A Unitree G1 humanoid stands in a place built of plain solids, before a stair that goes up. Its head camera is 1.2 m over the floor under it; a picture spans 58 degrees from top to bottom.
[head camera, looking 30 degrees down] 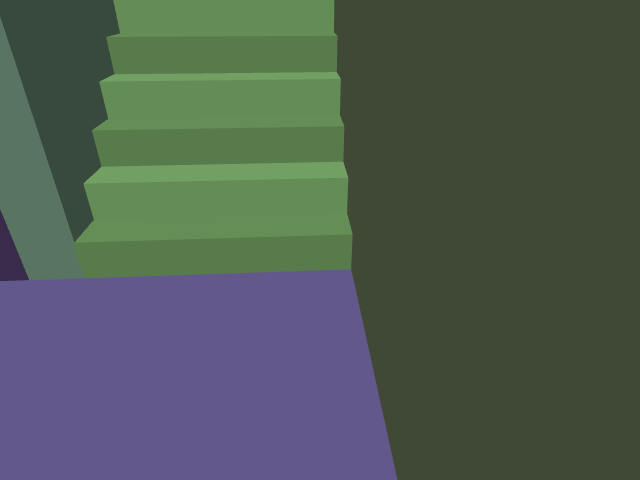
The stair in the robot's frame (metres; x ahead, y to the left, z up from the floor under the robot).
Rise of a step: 0.19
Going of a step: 0.23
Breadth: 1.28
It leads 3 degrees to the left of straight ahead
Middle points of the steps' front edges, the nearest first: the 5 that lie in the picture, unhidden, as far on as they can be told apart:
1.75 0.49 0.20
1.98 0.50 0.39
2.21 0.51 0.59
2.44 0.53 0.78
2.67 0.54 0.98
